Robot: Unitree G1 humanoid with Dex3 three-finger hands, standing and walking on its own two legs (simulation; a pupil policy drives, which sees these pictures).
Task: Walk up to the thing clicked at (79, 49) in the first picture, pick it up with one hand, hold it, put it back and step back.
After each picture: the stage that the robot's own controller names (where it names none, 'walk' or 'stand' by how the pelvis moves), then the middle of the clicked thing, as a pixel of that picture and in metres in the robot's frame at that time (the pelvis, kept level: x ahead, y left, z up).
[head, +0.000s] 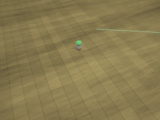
stand; (79, 45) +1.53 +0.03 -0.72
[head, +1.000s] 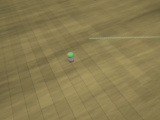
walk; (70, 57) +1.39 +0.25 -0.71
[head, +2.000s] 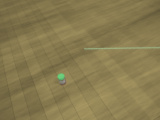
walk; (61, 79) +0.91 +0.29 -0.72
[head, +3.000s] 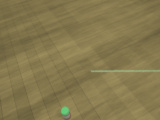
walk; (66, 113) +0.59 +0.23 -0.71
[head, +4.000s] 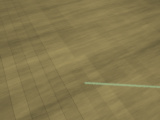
stand; out of the picture +0.44 +0.21 -0.70
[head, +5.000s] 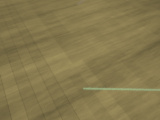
stand; out of the picture +0.40 +0.21 -0.72
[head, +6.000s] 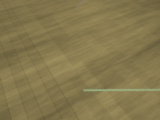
stand; out of the picture +0.39 +0.22 -0.72
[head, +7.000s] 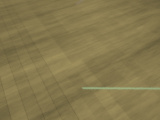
stand; out of the picture +0.40 +0.23 -0.73
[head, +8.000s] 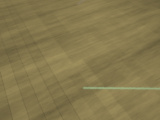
stand; out of the picture +0.40 +0.22 -0.73
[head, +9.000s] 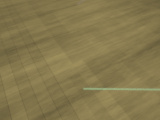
stand; out of the picture +0.39 +0.22 -0.73
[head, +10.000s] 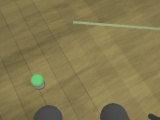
go down; (38, 82) +0.46 +0.22 -0.46
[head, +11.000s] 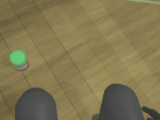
go down; (20, 61) +0.48 +0.26 -0.31
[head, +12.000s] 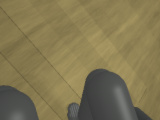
close in; out of the picture +0.45 +0.30 -0.23
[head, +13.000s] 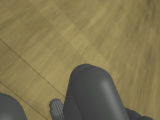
close; out of the picture +0.45 +0.31 -0.22
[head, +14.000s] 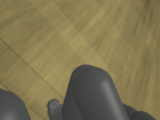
lift; out of the picture +0.43 +0.28 -0.23
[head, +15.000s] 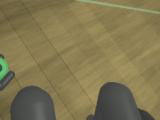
lift; out of the picture +0.36 +0.28 -0.10
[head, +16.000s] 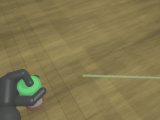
hold; (32, 94) +0.33 +0.18 +0.04
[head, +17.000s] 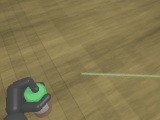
hold; (39, 101) +0.32 +0.17 -0.02
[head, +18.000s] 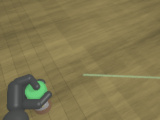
crouch; (39, 98) +0.33 +0.17 -0.01
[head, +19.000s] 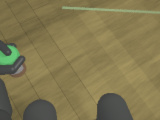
crouch; (12, 62) +0.44 +0.22 -0.10
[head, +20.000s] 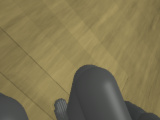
lower; out of the picture +0.43 +0.31 -0.23
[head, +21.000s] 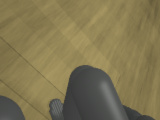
lower; out of the picture +0.43 +0.32 -0.23
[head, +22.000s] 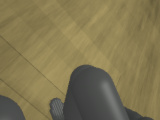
lower; out of the picture +0.43 +0.32 -0.23
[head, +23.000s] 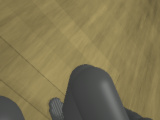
lower; out of the picture +0.43 +0.32 -0.23
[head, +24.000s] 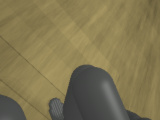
loosen; out of the picture +0.44 +0.31 -0.23
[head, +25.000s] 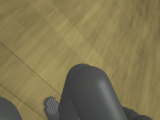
withdraw; out of the picture +0.43 +0.31 -0.24
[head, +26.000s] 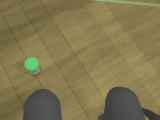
walk; (33, 67) +0.47 +0.24 -0.34
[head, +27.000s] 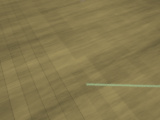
stand; out of the picture +0.40 +0.18 -0.66
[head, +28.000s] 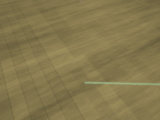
stand; out of the picture +0.42 +0.20 -0.66
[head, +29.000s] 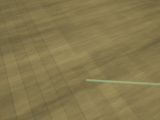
stand; out of the picture +0.41 +0.20 -0.69
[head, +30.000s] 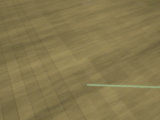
walk; out of the picture +0.43 +0.19 -0.72
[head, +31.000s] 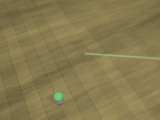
walk; (58, 98) +0.56 +0.19 -0.71
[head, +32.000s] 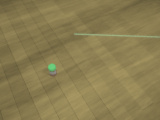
walk; (52, 70) +0.82 +0.24 -0.70
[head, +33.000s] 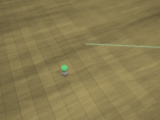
stand; (64, 70) +1.05 +0.19 -0.71
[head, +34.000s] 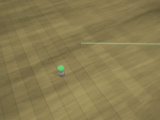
stand; (61, 71) +1.05 +0.22 -0.72
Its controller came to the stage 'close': yes
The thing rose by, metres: 0.71
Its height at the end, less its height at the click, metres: +0.00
